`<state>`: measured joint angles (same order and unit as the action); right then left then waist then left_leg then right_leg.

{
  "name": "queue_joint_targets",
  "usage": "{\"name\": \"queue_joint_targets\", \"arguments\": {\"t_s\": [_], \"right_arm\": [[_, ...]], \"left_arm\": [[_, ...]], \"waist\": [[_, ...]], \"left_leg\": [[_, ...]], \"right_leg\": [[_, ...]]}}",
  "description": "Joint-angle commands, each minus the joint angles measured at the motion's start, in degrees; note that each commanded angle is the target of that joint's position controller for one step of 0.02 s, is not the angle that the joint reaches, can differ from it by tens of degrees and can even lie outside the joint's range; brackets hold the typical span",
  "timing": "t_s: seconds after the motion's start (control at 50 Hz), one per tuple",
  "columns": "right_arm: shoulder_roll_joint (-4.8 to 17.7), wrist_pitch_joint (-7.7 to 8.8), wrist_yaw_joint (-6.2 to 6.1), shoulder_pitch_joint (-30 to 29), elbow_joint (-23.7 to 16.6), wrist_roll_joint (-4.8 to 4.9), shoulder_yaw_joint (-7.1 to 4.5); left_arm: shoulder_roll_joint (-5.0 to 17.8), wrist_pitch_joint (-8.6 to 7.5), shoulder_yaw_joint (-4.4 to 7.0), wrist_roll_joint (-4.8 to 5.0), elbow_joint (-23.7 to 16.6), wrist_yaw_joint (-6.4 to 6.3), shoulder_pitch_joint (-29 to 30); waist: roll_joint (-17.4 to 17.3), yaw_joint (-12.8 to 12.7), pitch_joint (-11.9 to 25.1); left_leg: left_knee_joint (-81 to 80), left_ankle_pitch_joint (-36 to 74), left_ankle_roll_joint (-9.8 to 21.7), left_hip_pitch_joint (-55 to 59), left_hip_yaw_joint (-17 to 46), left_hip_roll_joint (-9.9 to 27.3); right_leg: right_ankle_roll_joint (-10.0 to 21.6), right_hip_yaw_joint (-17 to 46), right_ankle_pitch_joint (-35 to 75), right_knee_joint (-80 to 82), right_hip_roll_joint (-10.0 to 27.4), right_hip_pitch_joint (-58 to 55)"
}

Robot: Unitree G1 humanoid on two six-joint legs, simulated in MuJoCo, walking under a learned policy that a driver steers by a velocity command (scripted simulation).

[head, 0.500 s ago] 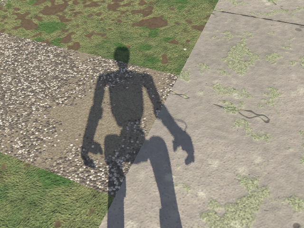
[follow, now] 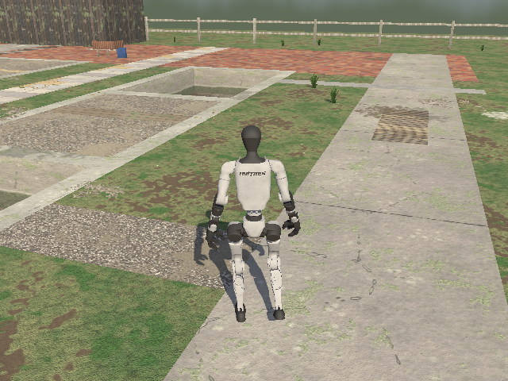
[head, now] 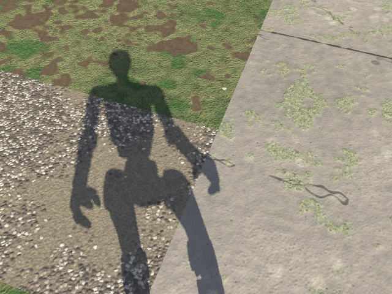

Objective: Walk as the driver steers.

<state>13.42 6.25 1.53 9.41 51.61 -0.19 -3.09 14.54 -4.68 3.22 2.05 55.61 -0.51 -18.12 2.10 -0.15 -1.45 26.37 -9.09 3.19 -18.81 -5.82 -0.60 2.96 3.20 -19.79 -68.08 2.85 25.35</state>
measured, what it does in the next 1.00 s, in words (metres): walks ahead, turning right: right foot, then left foot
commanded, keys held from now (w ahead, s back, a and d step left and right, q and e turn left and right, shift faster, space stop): w+e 0.80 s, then q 0.20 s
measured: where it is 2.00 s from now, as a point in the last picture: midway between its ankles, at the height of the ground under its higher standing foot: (242, 257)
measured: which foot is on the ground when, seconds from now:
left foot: down 0.00-0.44, up 0.46-0.88, down 0.90-1.00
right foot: up 0.00-0.42, down 0.44-0.92, up 0.94-1.00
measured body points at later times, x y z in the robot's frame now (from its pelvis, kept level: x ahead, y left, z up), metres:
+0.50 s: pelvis +0.27 -0.07 -0.02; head +0.31 -0.08 +0.43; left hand +0.49 +0.14 -0.12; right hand +0.24 -0.35 -0.16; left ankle +0.12 +0.10 -0.64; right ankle +0.33 -0.15 -0.74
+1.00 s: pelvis +0.54 -0.11 -0.01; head +0.57 -0.13 +0.44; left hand +0.73 +0.10 -0.13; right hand +0.59 -0.42 -0.11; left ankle +0.68 -0.07 -0.74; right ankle +0.35 -0.16 -0.66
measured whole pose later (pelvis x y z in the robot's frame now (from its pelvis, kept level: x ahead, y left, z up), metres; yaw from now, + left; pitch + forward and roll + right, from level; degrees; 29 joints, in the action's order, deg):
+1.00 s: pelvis +0.54 -0.11 -0.01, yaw -28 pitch +2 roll +1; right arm 14.7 6.7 2.3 3.7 45.2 -0.5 -2.7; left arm 15.7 -2.3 3.6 0.2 45.1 -1.1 -17.5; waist 1.1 -1.7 -1.8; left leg 29.0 -5.5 2.1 -25.9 0.0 -2.8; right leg -0.6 7.8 -31.0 -63.0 -4.8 17.1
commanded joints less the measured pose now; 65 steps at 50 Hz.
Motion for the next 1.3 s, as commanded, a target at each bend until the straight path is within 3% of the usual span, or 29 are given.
{"name": "queue_joint_targets", "arguments": {"t_s": [0.02, 0.1, 0.2, 0.32, 0.38, 0.4, 0.42, 0.44, 0.46, 0.48, 0.5, 0.52, 0.54, 0.56, 0.64, 0.74, 0.82, 0.86, 0.9, 0.92, 0.94, 0.96, 0.98, 1.02, 1.04, 1.1, 1.16, 1.24, 1.3], "right_arm": [[4.1, 1.09, -0.04, 1.3, -0.7, -0.70, -0.89], [6.4, 1.21, -1.30, 3.6, 1.0, -1.08, -1.63], [7.9, 0.50, -2.69, 5.7, 1.7, -0.70, -1.77], [9.7, -1.81, -3.15, 10.8, 3.2, 0.46, -2.55], [12.2, -2.77, -3.58, 8.2, 2.0, 1.02, -3.28], [13.0, -3.16, -3.70, 7.1, 1.6, 1.12, -3.46], [12.9, -3.25, -3.68, 5.7, 1.0, 1.44, -3.30], [10.3, -2.52, -3.46, 6.4, -0.6, 0.11, -2.41], [2.6, -0.18, -2.33, 10.3, -3.8, -0.27, -0.10], [7.8, 2.55, -1.25, 3.4, -5.2, 2.08, -1.08], [8.6, 3.48, -0.91, -0.2, -6.5, 3.52, -1.27], [8.1, 3.55, -1.28, -0.2, -5.9, 2.56, -1.27], [9.0, 2.87, -1.71, 0.2, -5.3, 1.15, -1.97], [9.0, 1.90, -1.66, 1.4, -5.2, 0.74, -2.29], [6.6, -0.09, -2.13, -2.3, -7.6, -0.71, -1.97], [4.9, 0.26, -1.51, -12.5, -10.9, 0.01, -0.99], [7.3, 1.15, -0.55, -14.4, -12.5, 0.37, -1.39], [8.0, 1.98, 0.06, -12.1, -11.9, -0.50, -1.57], [9.6, 2.76, 0.12, -4.2, -9.6, -1.84, -2.19], [12.7, 2.96, 0.16, 2.4, -8.7, -3.00, -2.67], [14.1, 1.94, 0.40, 8.0, -6.6, -2.72, -3.10], [11.6, 1.04, 0.89, 8.8, -5.9, 0.10, -2.53], [9.7, 0.27, 0.90, 4.1, -7.4, 1.18, -1.87], [7.7, -1.14, 0.49, -2.1, -9.1, 0.55, -0.76], [8.9, -1.56, 0.15, -2.3, -9.1, 0.17, -1.10], [11.5, -2.81, -0.55, -1.8, -9.1, -0.33, -2.28], [13.0, -4.18, -1.61, -1.4, -9.9, 0.71, -3.23], [12.3, -6.05, -2.60, -1.6, -10.7, 1.14, -3.39], [12.0, -6.98, -3.02, -1.3, -11.3, 1.28, -3.44]], "left_arm": [[2.2, 1.14, 1.41, 0.04, -2.3, -0.44, -3.4], [2.4, 2.12, 2.09, -0.48, -4.8, -0.52, 1.6], [1.3, 1.55, 1.62, -0.99, -8.1, 1.13, 10.1], [0.4, 1.62, 0.78, -0.79, -13.9, 3.46, 19.2], [3.1, 1.96, 2.07, -0.67, -15.1, 4.14, 15.1], [5.3, 2.05, 3.19, -0.44, -14.1, 4.13, 9.3], [8.8, 2.05, 5.11, -0.40, -11.9, 3.50, 0.1], [14.6, 2.56, 6.93, -0.64, -10.3, 2.03, -7.2], [18.4, 1.80, 6.98, -0.77, -12.2, 2.02, -3.7], [13.2, 1.39, 5.43, -1.49, -12.1, 2.26, -6.3], [9.8, 0.79, 4.56, -1.64, -12.1, 2.17, -3.9], [7.7, 0.38, 3.89, -1.24, -13.0, 2.33, 0.7], [5.7, 0.24, 3.18, -1.14, -13.9, 2.19, 4.3], [5.1, 0.23, 2.75, -1.51, -14.8, 1.90, 5.9], [9.0, -0.07, 3.60, -1.29, -14.9, 0.50, 3.5], [9.4, 0.62, 3.77, -0.85, -14.2, -0.22, -0.5], [8.5, 1.16, 3.52, -0.65, -13.1, -0.50, -2.7], [7.8, 1.67, 3.30, -1.33, -12.6, -1.08, -3.2], [6.5, 1.82, 2.65, -1.72, -13.3, -1.23, -1.3], [4.5, 1.58, 1.74, -2.83, -14.7, -1.21, -2.3], [2.5, 1.19, 0.92, -2.02, -12.7, -0.88, -12.7], [6.4, 1.17, 1.28, -1.76, -11.7, -0.46, -14.6], [9.3, 1.69, 1.97, -1.51, -12.9, -0.44, -7.2], [9.0, 2.56, 2.13, -2.71, -15.7, -1.07, 2.6], [8.1, 2.89, 2.14, -2.90, -16.6, -1.40, 3.4], [4.7, 3.50, 1.40, -2.30, -16.6, -2.43, 1.6], [5.3, 4.21, 1.53, -2.12, -16.7, -2.92, 3.1], [5.3, 4.51, 1.54, -1.97, -18.1, -2.54, 7.7], [5.4, 3.22, 1.69, -1.66, -18.3, -1.84, 7.6]], "waist": [[-7.9, -0.6, 2.4], [-5.6, -0.6, -0.5], [-4.5, 1.7, -2.3], [-4.0, 4.3, -5.0], [-7.5, 0.1, -0.4], [-8.3, -3.4, 3.0], [-6.8, -8.4, 7.8], [2.2, -9.8, 12.7], [13.3, -2.8, 19.0], [6.0, -7.1, 20.8], [3.9, -6.3, 13.5], [-2.4, -2.9, 8.5], [-2.9, -1.0, 6.4], [-2.3, 0.7, 5.4], [-1.4, 1.1, 2.9], [2.5, -3.1, 1.3], [3.9, -3.7, 1.3], [5.3, -3.1, 2.4], [5.1, 0.9, 7.1], [-0.8, 2.5, 15.1], [-16.5, 1.0, 24.0], [-16.2, 0.9, 25.5], [-10.6, 2.1, 17.0], [-3.3, 1.4, 8.1], [-4.6, 0.3, 7.0], [-9.1, -1.2, 8.4], [-9.4, -0.8, 11.1], [-10.6, 0.4, 7.9], [-11.3, -0.2, 6.7]], "left_leg": [[-17.9, 3.6, 6.9, 7.1, 12.4, 14.8], [-19.5, 11.3, 7.2, 8.7, 5.3, 14.8], [-20.1, 13.6, 5.6, 13.1, -1.2, 14.5], [-14.6, 22.7, 5.1, 25.5, -4.9, 18.2], [-3.7, 49.4, 3.3, 26.2, -7.7, 18.0], [4.9, 55.4, 2.5, 24.9, -8.2, 17.4], [17.6, 51.2, 0.6, 19.3, -9.1, 14.9], [36.7, 24.0, -2.0, 3.1, -8.9, 11.2], [56.4, -23.2, -5.1, -20.5, 1.1, -2.4], [58.7, -21.8, -3.2, -26.9, 11.7, -0.1], [55.6, -17.2, -1.4, -29.5, 11.3, 2.8], [49.3, -13.0, -1.2, -26.3, 11.1, 5.6], [44.1, -11.0, -1.7, -21.9, 10.7, 7.3], [41.7, -9.6, -2.4, -18.3, 10.8, 8.2], [29.2, -2.5, -6.1, -17.0, 8.7, 6.9], [8.2, 13.7, -6.2, -12.4, 7.8, 2.3], [2.0, 13.0, -4.6, -11.6, 9.2, 1.4], [0.6, 11.5, -2.6, -9.5, 8.0, 1.0], [-2.7, 20.2, 0.8, 2.2, 6.2, 0.8], [2.9, 41.1, 5.2, 18.0, 14.5, 9.4], [3.0, 50.9, 17.1, 36.4, 33.0, 22.2], [-1.4, 37.4, 18.5, 36.4, 42.3, 24.1], [-2.9, 28.7, 15.7, 29.6, 37.5, 20.9], [-5.3, 27.1, 12.5, 15.2, 29.1, 15.9], [-6.4, 27.7, 11.6, 11.0, 27.3, 14.0], [-7.2, 31.2, 11.0, 6.7, 23.4, 10.7], [-8.4, 20.6, 10.8, 5.1, 24.9, 10.7], [-10.5, -1.0, 8.9, 0.9, 28.3, 8.8], [-8.1, -1.4, 7.7, 1.6, 31.1, 7.9]], "right_leg": [[0.5, 2.9, 6.0, -0.3, 5.4, 7.6], [-0.4, 4.6, 15.1, 6.1, 5.1, 14.9], [-0.7, 0.4, 25.3, 21.2, 4.0, 15.9], [1.3, -5.3, 17.8, 29.6, 2.7, 19.6], [4.3, -10.7, 9.4, 30.1, -2.6, 7.7], [5.9, -11.7, 7.9, 31.1, -5.0, -0.1], [8.2, -10.7, 12.3, 36.4, -7.1, -14.3], [12.0, 5.6, 13.1, 38.0, 2.8, -31.4], [24.3, 41.0, 7.3, 47.3, 16.5, -47.8], [22.5, 42.4, 6.3, 52.3, 16.6, -48.5], [19.4, 32.6, 9.9, 51.5, 14.4, -42.6], [16.8, 24.9, 15.7, 51.7, 11.5, -32.9], [14.9, 19.5, 20.3, 52.3, 9.2, -25.7], [14.5, 17.4, 22.3, 53.6, 7.8, -20.8], [14.5, 12.8, 28.2, 55.9, 5.5, -13.0], [10.1, 10.6, 19.4, 54.4, 1.8, -10.6], [8.9, 15.0, 18.4, 49.0, 4.4, -17.0], [7.4, 15.5, 27.4, 43.9, 5.5, -21.5], [4.0, 12.4, 40.3, 33.6, 1.5, -22.0], [1.3, 9.7, 29.5, 19.9, -2.2, -14.1], [-3.4, 5.5, -7.7, -0.3, -9.3, 1.7], [-4.4, 7.2, -18.1, -6.3, -7.8, 7.0], [-5.2, 6.3, -14.6, -8.9, -5.0, 10.6], [-5.7, 3.1, -9.2, -2.9, -1.9, 10.2], [-5.5, 2.6, -7.7, 1.3, -1.1, 7.4], [-6.2, 0.2, -8.3, 13.5, -3.0, 1.2], [-6.6, 0.9, -1.9, 19.4, -3.9, -1.9], [-6.2, 1.5, 1.7, 26.2, -4.9, -3.8], [-5.2, 1.2, 4.1, 36.1, -5.6, -7.3]]}}
Velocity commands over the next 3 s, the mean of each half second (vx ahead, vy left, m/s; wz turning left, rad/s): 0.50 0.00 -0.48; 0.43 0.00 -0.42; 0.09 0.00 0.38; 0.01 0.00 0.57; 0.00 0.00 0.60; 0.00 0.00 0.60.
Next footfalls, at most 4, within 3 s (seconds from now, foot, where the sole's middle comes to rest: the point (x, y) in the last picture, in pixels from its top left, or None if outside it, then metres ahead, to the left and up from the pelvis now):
0.44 right None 0.37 -0.17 -0.77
0.90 left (223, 230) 0.71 -0.09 -0.77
1.34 right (281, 256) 0.62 -0.30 -0.77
1.76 left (206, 246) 0.65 -0.03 -0.77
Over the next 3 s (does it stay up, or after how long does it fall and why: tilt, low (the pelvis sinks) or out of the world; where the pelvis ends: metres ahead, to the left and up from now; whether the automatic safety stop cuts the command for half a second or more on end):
stays up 0.57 -0.10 0.01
